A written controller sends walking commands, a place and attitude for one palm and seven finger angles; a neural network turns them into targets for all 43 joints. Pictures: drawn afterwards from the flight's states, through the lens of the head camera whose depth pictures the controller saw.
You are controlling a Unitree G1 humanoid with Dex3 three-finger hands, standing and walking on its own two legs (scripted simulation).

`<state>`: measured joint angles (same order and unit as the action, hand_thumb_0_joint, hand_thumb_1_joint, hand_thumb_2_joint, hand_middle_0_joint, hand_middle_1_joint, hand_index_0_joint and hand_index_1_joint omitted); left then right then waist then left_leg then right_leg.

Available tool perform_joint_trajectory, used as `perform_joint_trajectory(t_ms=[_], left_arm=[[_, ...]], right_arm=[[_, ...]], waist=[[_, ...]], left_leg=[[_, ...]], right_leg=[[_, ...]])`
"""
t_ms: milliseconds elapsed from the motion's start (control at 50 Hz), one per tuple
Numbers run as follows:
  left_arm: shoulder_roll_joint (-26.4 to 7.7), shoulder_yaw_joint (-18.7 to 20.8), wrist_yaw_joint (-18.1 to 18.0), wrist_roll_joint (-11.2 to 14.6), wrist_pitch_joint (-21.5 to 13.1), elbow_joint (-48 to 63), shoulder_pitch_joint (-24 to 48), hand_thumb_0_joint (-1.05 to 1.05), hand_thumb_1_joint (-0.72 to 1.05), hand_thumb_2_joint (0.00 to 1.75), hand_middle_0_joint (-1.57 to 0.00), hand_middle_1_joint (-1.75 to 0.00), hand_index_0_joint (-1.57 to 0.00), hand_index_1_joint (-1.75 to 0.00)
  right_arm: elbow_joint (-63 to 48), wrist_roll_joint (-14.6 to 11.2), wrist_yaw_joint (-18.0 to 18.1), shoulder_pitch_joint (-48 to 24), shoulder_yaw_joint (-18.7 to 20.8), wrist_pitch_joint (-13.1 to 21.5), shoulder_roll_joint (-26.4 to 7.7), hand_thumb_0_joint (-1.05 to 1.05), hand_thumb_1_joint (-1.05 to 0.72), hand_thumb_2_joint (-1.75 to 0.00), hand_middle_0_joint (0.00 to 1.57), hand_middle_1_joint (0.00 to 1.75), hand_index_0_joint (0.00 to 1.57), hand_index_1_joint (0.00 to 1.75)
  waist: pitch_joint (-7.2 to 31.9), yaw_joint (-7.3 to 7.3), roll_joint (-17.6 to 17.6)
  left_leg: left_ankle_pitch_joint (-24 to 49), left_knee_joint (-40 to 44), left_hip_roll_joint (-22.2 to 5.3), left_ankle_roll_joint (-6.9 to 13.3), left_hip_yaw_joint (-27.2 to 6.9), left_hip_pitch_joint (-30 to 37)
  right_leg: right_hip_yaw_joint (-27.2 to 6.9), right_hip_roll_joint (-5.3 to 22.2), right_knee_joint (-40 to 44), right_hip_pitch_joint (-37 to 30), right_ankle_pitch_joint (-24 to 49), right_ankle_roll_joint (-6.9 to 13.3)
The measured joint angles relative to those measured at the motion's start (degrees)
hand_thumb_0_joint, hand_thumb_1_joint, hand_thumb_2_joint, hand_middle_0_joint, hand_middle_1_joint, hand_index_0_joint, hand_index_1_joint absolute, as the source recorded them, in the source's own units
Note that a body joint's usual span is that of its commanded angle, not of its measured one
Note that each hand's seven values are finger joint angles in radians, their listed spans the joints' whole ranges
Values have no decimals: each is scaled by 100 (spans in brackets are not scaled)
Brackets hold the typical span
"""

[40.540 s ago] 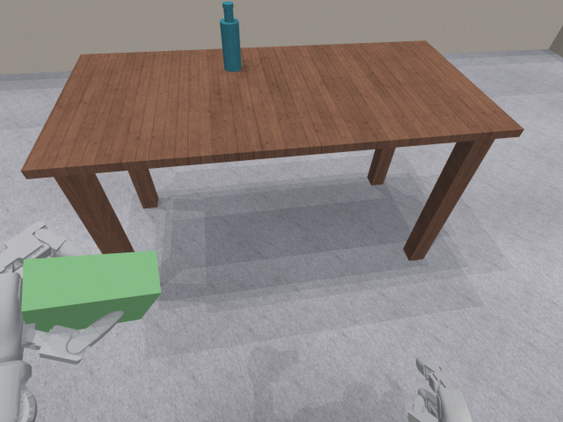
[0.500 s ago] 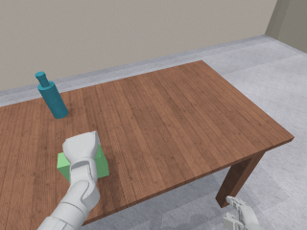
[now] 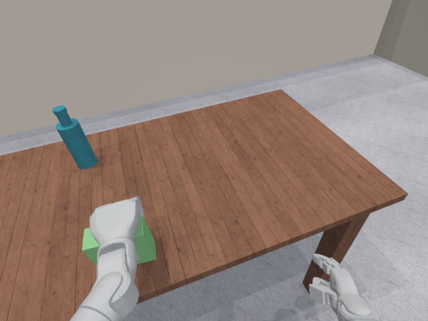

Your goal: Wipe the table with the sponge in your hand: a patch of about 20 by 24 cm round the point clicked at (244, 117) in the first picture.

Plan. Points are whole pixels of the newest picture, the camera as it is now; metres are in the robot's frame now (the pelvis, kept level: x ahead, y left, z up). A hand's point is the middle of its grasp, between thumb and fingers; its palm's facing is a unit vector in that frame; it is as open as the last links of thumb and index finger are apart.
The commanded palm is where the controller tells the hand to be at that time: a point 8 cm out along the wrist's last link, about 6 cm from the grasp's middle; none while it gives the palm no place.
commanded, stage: wipe back along the third lane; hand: left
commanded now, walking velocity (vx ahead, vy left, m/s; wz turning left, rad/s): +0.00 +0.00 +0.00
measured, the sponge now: (125, 248) +0.26 +0.24 -0.03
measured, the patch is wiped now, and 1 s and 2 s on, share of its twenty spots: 1.00 1.00 1.00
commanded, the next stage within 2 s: slide back across to the middle lane in 0.84 s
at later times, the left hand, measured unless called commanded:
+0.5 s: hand (127, 235) +0.27 +0.22 +0.02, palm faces +0.01 -0.06 -1.00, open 9.2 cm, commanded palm +0.22 +0.20 +0.05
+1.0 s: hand (126, 235) +0.27 +0.22 +0.02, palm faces +0.01 -0.07 -1.00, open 9.2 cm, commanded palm +0.22 +0.21 +0.06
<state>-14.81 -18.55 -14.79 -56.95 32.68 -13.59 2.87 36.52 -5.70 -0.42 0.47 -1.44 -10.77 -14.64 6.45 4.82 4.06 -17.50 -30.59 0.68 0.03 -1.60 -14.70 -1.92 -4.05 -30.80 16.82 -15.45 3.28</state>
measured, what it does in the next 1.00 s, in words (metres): stands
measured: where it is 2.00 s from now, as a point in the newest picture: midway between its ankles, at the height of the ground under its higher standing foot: outside the picture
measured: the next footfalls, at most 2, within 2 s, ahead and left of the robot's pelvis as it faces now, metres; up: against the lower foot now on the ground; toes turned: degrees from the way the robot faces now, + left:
none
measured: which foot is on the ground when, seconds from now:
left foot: down 0.00-1.00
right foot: down 0.00-1.00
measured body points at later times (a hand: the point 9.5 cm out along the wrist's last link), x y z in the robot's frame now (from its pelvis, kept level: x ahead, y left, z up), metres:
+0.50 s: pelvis +0.00 +0.00 +0.00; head -0.03 -0.03 +0.45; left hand +0.26 +0.22 +0.08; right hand +0.23 -0.21 -0.08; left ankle -0.02 +0.12 -0.73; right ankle +0.00 -0.09 -0.73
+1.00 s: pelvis -0.01 +0.00 +0.00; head -0.03 -0.03 +0.45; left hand +0.26 +0.22 +0.08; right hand +0.23 -0.20 -0.08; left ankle -0.02 +0.12 -0.73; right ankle +0.00 -0.09 -0.73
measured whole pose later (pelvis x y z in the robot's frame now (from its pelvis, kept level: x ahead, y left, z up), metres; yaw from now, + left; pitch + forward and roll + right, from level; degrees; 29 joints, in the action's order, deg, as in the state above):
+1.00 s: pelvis -0.01 +0.00 +0.00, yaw +0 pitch +2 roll +0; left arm -14.0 -18.6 -14.8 -57.6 33.7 -14.2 4.0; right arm 36.8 -5.8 -0.2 1.3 -1.8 -10.8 -14.1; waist 6.6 4.7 3.5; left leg -17.7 -32.1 1.0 0.3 -1.1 -16.4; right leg -2.4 -3.8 -32.7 18.8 -15.7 3.0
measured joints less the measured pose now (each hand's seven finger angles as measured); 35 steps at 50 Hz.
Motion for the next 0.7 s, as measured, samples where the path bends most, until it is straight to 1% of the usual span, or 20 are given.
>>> perform_joint_trajectory(t_ms=[280,540,700], left_arm=[[68,-15,20,-86,52,-26,67,3,-43,106,-74,-149,-80,-148],[98,-93,-29,-108,173,-15,97,2,-42,106,-73,-150,-80,-150],[82,-71,-23,-69,149,-32,97,2,-42,106,-73,-150,-80,-150]], right_arm=[[49,13,13,22,7,39,18,2,-91,-90,20,30,19,30],[39,-9,-32,85,16,2,24,2,-91,-90,20,30,19,30],[18,-14,-6,72,-15,-7,47,2,-91,-90,20,30,19,30]], waist=[[-6,34,-5],[1,-2,-34],[31,-16,-61]], left_leg=[[-18,-68,22,4,11,-108],[-38,-176,50,26,18,-178],[-38,-195,46,32,35,-185]], right_leg=[[-8,18,-107,127,-38,-6],[-13,41,-214,194,-60,-28],[-29,37,-223,202,-49,-37]])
